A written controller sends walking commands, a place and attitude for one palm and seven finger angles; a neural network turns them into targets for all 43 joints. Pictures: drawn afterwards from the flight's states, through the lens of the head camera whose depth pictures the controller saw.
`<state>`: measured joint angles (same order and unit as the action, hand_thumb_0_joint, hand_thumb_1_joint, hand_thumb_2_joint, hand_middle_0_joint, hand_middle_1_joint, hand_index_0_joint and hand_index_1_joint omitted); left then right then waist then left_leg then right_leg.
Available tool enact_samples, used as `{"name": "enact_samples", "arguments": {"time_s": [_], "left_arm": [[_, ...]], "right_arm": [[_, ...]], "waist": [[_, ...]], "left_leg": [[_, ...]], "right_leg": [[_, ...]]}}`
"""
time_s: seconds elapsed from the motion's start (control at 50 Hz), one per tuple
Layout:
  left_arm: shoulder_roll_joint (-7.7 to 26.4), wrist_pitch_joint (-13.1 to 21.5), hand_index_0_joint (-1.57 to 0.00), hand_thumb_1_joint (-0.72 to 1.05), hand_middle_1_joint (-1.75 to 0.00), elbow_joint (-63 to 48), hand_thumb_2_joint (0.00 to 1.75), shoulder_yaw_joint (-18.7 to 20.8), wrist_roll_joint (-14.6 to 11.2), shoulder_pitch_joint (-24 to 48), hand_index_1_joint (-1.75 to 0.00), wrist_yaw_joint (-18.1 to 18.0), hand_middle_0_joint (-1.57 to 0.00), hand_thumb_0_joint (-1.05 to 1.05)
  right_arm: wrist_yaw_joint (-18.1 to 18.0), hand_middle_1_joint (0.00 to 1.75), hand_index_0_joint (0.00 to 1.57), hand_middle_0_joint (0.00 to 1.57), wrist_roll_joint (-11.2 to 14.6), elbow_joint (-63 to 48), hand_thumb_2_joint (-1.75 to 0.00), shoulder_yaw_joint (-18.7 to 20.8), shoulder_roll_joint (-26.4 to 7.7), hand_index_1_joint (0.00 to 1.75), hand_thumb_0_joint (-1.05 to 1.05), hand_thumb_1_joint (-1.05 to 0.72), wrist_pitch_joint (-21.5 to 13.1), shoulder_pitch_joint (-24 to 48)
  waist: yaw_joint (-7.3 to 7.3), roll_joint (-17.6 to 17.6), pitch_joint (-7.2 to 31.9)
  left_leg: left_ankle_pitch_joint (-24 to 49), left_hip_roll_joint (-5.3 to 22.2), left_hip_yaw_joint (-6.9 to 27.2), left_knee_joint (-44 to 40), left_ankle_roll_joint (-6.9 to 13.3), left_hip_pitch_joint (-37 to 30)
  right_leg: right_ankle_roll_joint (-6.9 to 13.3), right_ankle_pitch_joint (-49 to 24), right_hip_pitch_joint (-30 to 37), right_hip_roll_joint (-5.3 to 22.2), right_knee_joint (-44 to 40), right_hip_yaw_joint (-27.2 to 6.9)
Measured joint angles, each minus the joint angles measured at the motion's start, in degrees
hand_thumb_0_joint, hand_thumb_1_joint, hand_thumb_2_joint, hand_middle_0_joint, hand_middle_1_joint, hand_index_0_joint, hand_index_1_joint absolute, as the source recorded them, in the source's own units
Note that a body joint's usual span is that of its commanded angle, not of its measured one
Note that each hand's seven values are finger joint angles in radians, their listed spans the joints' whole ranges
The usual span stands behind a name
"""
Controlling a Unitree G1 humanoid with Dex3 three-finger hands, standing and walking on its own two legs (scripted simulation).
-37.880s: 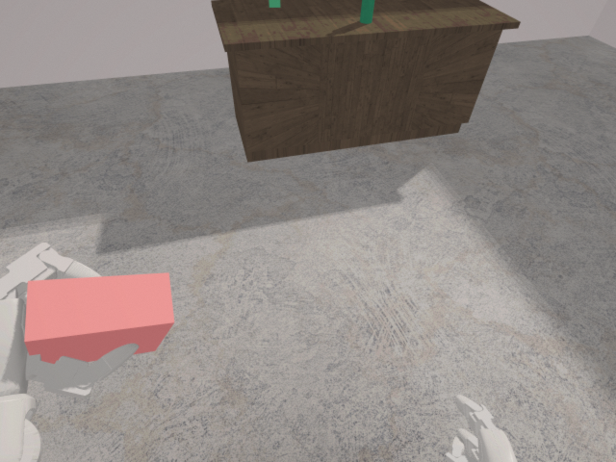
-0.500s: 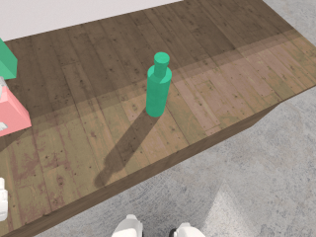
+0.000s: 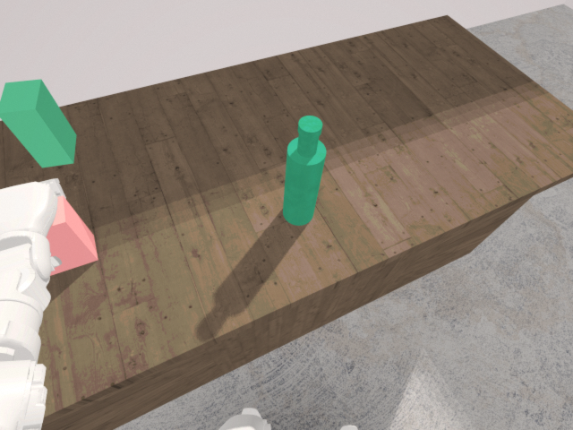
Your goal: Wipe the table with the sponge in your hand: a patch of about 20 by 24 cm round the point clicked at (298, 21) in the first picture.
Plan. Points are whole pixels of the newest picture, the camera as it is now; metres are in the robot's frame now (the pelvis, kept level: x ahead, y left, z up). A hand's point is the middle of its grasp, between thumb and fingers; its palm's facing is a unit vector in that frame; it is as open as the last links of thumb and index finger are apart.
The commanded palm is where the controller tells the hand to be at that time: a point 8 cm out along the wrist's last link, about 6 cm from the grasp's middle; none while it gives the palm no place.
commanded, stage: wipe back along the first lane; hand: left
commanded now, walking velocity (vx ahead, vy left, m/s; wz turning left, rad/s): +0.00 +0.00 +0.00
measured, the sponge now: (48, 247) +0.36 +0.39 -0.03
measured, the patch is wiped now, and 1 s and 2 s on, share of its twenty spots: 1.00 1.00 1.00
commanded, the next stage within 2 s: lift the sponge slowly off the table in 1.02 s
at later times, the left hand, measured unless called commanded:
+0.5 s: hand (41, 251) +0.34 +0.37 +0.00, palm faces -0.07 +0.00 -1.00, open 9.6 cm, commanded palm +0.30 +0.34 +0.04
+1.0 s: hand (52, 288) +0.29 +0.33 +0.01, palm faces -0.07 +0.00 -1.00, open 9.6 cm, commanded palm +0.25 +0.31 +0.03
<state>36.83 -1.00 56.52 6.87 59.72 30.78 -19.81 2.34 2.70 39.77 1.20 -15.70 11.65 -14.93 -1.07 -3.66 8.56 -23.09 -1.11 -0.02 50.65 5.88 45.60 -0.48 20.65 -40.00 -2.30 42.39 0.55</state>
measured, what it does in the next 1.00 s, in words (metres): stands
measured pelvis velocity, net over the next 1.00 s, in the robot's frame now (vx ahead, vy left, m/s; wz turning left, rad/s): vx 0.01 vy -0.01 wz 0.04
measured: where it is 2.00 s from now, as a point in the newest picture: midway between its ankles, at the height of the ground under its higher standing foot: outside the picture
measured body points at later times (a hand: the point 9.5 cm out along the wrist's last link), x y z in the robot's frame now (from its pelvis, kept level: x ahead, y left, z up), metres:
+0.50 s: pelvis +0.01 +0.01 +0.01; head +0.07 +0.03 +0.46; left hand +0.34 +0.37 +0.06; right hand +0.13 -0.24 -0.11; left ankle +0.00 +0.04 -0.70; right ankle -0.01 -0.16 -0.70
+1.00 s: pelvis +0.01 -0.01 +0.01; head +0.05 -0.01 +0.46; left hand +0.29 +0.33 +0.06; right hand +0.19 -0.24 -0.10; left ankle +0.00 +0.04 -0.70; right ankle -0.01 -0.16 -0.70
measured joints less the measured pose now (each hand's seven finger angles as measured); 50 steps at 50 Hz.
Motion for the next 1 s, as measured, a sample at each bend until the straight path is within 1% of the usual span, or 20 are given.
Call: {"name": "enact_samples", "arguments": {"time_s": [0.22,0.46,0.72,0.82,1.0], "left_arm": [[-2.8,-3.6,-0.73,-0.46,-1.43,-3.9,1.11,-2.8,-0.9,-2.5,-1.48,0.1,-0.73,-0.01],[-5.8,-7.0,-0.72,-0.46,-1.43,-11.4,1.11,-4.8,-1.8,-8.1,-1.48,0.3,-0.73,0.00],[-9.1,-10.6,-0.72,-0.45,-1.44,-21.1,1.10,-6.8,-2.5,-16.4,-1.48,-0.3,-0.72,0.01],[-9.7,-11.4,-0.72,-0.45,-1.44,-23.2,1.10,-7.0,-2.5,-18.6,-1.48,0.0,-0.72,0.01],[-10.5,-11.5,-0.71,-0.44,-1.44,-27.2,1.10,-6.6,-2.5,-23.7,-1.49,0.0,-0.72,0.01]], "right_arm": [[-0.6,0.30,0.20,0.20,0.6,-0.5,-0.90,0.0,0.1,0.30,0.01,-0.91,-0.5,1.2],[-0.8,0.30,0.20,0.20,0.8,-1.2,-0.90,-0.1,0.8,0.30,0.01,-0.91,-0.8,2.6],[-0.9,0.30,0.20,0.20,0.8,-2.0,-0.90,-0.3,1.3,0.30,0.01,-0.91,-1.8,4.8],[-1.2,0.30,0.20,0.20,0.8,-2.5,-0.90,-0.6,1.3,0.30,0.01,-0.91,-2.3,5.5],[-1.6,0.30,0.20,0.20,0.7,-3.0,-0.90,-0.5,1.2,0.30,0.01,-0.91,-3.3,5.9]], "waist": [[0.68,0.2,-0.4],[1.77,-0.1,-0.6],[3.03,-0.4,-0.5],[3.27,-0.4,-0.7],[3.55,-0.4,-0.6]], "left_leg": [[0.8,-0.7,0.0,-1.9,0.4,-2.9],[0.9,-1.2,0.0,-3.6,0.7,-6.0],[0.8,-1.6,0.2,-4.7,0.4,-8.9],[0.8,-1.5,0.5,-5.1,0.0,-10.0],[0.9,-1.1,0.9,-5.7,-0.9,-11.3]], "right_leg": [[0.6,-0.6,3.0,0.6,-1.9,0.0],[1.0,-0.6,6.1,1.1,-3.5,-0.1],[0.6,-0.2,8.9,1.4,-4.0,0.0],[0.5,0.0,9.9,1.3,-4.2,0.2],[0.1,0.1,11.0,1.0,-4.2,0.5]]}}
